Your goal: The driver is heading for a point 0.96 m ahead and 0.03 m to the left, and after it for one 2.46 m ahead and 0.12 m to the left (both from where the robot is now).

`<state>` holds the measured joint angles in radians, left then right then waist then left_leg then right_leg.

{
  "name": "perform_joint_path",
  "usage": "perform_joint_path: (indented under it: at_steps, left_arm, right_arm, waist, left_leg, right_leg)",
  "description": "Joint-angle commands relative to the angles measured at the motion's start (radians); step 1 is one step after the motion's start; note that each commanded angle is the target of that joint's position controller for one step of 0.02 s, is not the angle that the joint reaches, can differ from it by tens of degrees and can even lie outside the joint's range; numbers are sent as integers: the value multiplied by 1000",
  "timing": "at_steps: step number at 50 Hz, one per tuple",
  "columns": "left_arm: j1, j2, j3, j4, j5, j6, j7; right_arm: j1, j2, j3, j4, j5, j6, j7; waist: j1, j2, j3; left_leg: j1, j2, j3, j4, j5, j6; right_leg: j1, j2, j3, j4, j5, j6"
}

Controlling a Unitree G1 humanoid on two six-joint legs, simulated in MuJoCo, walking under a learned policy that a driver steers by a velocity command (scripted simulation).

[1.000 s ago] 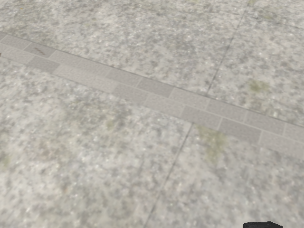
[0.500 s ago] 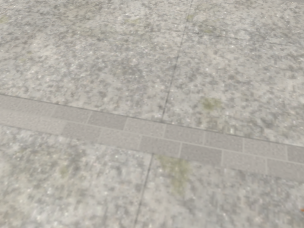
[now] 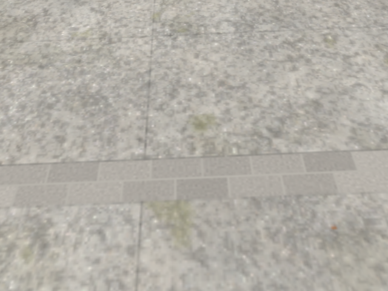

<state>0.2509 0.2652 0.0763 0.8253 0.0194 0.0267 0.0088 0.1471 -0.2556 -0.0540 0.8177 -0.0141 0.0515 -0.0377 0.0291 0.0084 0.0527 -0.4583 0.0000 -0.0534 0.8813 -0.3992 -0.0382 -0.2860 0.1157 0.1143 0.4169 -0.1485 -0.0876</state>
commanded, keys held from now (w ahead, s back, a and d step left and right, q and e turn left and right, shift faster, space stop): e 0.18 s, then no key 0.24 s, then w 0.58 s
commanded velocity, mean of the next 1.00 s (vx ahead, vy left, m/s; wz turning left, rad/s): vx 0.18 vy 0.00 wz -0.24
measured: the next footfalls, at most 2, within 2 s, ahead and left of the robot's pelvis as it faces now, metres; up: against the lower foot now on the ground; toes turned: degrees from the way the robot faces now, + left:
left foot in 0.16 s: +0.04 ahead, +0.12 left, +0.00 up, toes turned -10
right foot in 0.58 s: -0.04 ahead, -0.06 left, +0.00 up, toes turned -11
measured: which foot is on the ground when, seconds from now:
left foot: up 0.00-0.14, down 0.16-0.58, up 0.60-1.00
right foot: down 0.00-0.16, up 0.18-0.56, down 0.58-1.00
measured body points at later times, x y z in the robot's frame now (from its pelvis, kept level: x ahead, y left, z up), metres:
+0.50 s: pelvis -0.02 +0.04 +0.00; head +0.01 +0.06 +0.45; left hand +0.13 +0.28 -0.14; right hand +0.02 -0.24 -0.11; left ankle +0.00 +0.13 -0.74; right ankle -0.08 -0.08 -0.71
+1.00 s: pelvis +0.14 +0.02 -0.02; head +0.17 +0.02 +0.43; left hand +0.11 +0.28 -0.16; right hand +0.28 -0.26 -0.11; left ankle +0.29 +0.09 -0.73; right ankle -0.07 -0.06 -0.74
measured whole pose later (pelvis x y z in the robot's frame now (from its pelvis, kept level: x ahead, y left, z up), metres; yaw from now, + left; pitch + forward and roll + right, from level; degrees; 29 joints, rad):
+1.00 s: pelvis +0.14 +0.02 -0.02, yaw -12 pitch +1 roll -1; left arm 0.47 0.24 0.02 1.04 0.02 -0.07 0.01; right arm 0.05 -0.25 -0.04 0.75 -0.03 -0.02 0.04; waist 0.06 0.00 0.05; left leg -0.54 0.03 0.08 0.62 -0.17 0.07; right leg 0.20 0.03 0.03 0.17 -0.39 -0.03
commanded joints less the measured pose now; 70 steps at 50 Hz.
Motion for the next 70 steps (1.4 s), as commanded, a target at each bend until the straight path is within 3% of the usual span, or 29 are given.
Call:
perform_joint_path:
  at_steps: [1,5,7,8,9,10,11,13,21,25,28,29,30,31,32,34,36,42,47,49,51,52,53,54,55,56,58,63,70]
  left_arm:
    - [26,167,42,-54,5,-3,-1]
    - [-14,171,47,-65,4,5,-10]
    - [-63,165,46,-74,-8,13,-11]
    - [-58,131,38,-82,-18,13,-8]
    - [29,43,19,-81,-18,11,-3]
    - [0,121,38,-83,3,9,6]
    - [-19,161,48,-78,20,9,3]
    - [37,141,48,-38,12,19,-12]
    - [-44,75,3,-29,-6,40,-17]
    - [-84,78,-18,-28,3,27,-20]
    - [15,46,-32,25,3,-9,-14]
    - [84,70,-28,53,5,-25,-7]
    - [186,131,-19,71,21,-43,3]
    - [218,241,12,89,6,-48,4]
    - [185,184,0,94,10,-57,4]
    - [94,119,-18,73,3,-76,-3]
    - [97,96,-26,81,0,-94,-4]
    - [190,89,-33,142,-2,-109,-9]
    - [221,128,-29,177,-2,-114,1]
    - [193,143,-28,181,1,-114,5]
    - [177,153,-26,184,3,-107,5]
    - [200,104,-41,160,1,-108,1]
    - [303,-6,-58,147,-24,-110,-9]
    - [216,100,-32,146,-1,-110,-9]
    - [151,112,-24,125,-3,-113,-17]
    - [117,87,-30,122,-3,-116,-22]
    - [136,50,-37,133,14,-94,-31]
    - [13,29,-38,97,19,-64,-48]
    - [-256,0,-55,10,9,-73,-52]
  right_arm:
    - [-7,-76,-12,-77,6,-16,-4]
    - [38,-80,-6,-91,18,-31,-11]
    - [124,-74,-4,-75,20,-42,-18]
    - [147,-121,-15,-72,9,-49,-26]
    - [125,-201,-27,-96,-5,-48,-33]
    - [39,-251,-35,-126,-16,-41,-24]
    - [36,-190,-23,-129,-18,-45,-16]
    - [-43,-112,-1,-141,-8,-51,-3]
    - [103,-122,-2,-81,-6,-68,1]
    - [171,-170,-23,-39,-22,-48,29]
    - [153,-160,-29,-19,-5,-35,38]
    - [133,-128,-23,-25,-3,-42,36]
    - [90,-48,-2,-59,-2,-56,40]
    - [-14,-67,-3,-113,-5,-69,37]
    - [-56,-138,-23,-115,-17,-74,40]
    - [40,-127,-25,-61,-5,-84,63]
    - [51,-116,-26,-42,-22,-82,78]
    - [-107,-63,-7,-101,-20,-75,91]
    - [-173,-62,2,-140,-16,-75,86]
    - [-82,-79,-8,-116,-14,-79,72]
    - [201,-124,-34,-19,-18,-95,49]
    - [368,-206,-54,13,-40,-105,34]
    - [392,-296,-68,25,-43,-107,41]
    - [302,-234,-58,23,-9,-103,49]
    - [184,-170,-40,4,-2,-107,52]
    - [134,-118,-26,2,-5,-116,58]
    - [115,-71,-9,24,-2,-130,55]
    - [227,-76,-6,90,5,-154,53]
    - [347,-63,8,151,8,-155,43]
  waist:
    - [5,-122,-101]
    - [-15,-142,-110]
    - [-70,-128,-104]
    - [-71,-59,-99]
    - [-17,163,-120]
    - [-26,203,-46]
    - [-14,116,-25]
    - [37,86,-17]
    - [-47,143,-66]
    - [-88,192,-28]
    - [-12,108,21]
    - [22,53,4]
    - [66,-145,-36]
    - [101,-261,78]
    - [77,-121,159]
    - [6,-114,120]
    - [-7,-119,77]
    - [14,-107,101]
    - [13,-111,107]
    - [-40,-115,54]
    - [-164,-68,-111]
    - [-208,42,-239]
    - [-140,289,-341]
    - [-118,136,-231]
    - [-72,78,-100]
    - [-53,25,-47]
    - [-5,56,-21]
    - [-5,45,31]
    - [-67,44,63]
  left_leg:
    - [-18,-27,3,-56,-16,11]
    - [120,-62,-2,-217,-28,39]
    - [289,-71,13,-467,91,56]
    - [391,25,-67,-602,98,76]
    - [479,303,-325,-680,29,130]
    - [294,407,-452,-708,124,243]
    - [227,376,-400,-685,222,274]
    - [215,236,-196,-640,358,227]
    - [418,209,-105,-557,584,250]
    - [329,209,-178,-657,-9,263]
    - [156,174,-156,-613,-135,222]
    - [23,142,-119,-537,-153,184]
    - [-143,54,7,-262,-175,139]
    - [-340,-41,124,-127,-149,114]
    - [-346,37,47,-27,-73,115]
    - [-304,57,36,22,39,103]
    - [-276,62,65,79,116,82]
    - [-269,68,117,-27,254,40]
    - [-133,37,143,-224,259,99]
    - [26,-8,158,-272,214,134]
    - [389,-50,164,-364,216,170]
    - [640,173,-86,-409,3,210]
    - [794,427,-620,-592,-137,321]
    - [660,383,-655,-663,-180,301]
    - [515,357,-479,-661,-132,283]
    - [408,310,-360,-690,4,267]
    - [297,233,-200,-724,166,231]
    - [306,200,-79,-789,310,245]
    - [402,161,20,-774,560,216]
  right_leg:
    - [123,-269,331,-97,151,-165]
    - [85,-248,400,-76,191,-130]
    - [5,-194,394,-45,101,-63]
    - [-92,-129,345,19,-72,-1]
    - [-205,5,149,269,-334,58]
    - [-297,70,16,433,-432,74]
    - [-236,9,47,574,-387,78]
    - [-204,11,38,694,-279,89]
    - [-166,-23,-8,454,-285,140]
    - [-27,-35,-135,225,-373,87]
    - [236,-35,-172,-103,-167,13]
    - [400,-86,-94,-136,-170,-13]
    - [545,-312,193,-250,-404,-47]
    - [447,-485,479,-345,-538,-152]
    - [385,-473,430,-337,-479,-181]
    - [388,-374,276,-344,-333,-136]
    - [382,-321,165,-339,-141,-125]
    - [305,-289,35,-328,171,-126]
    - [330,-334,6,-292,364,-104]
    - [340,-335,-25,-171,630,-73]
    - [259,-276,-85,197,742,-37]
    - [58,-216,-118,509,392,-23]
    - [-238,-15,-109,828,-355,11]
    - [-307,-69,5,903,-312,-17]
    - [-319,-127,-21,885,-206,-27]
    - [-286,-164,-37,831,-140,-28]
    - [-204,-203,-58,756,-107,-12]
    - [-327,-230,-110,651,-1,30]
    - [-364,-194,-184,298,195,60]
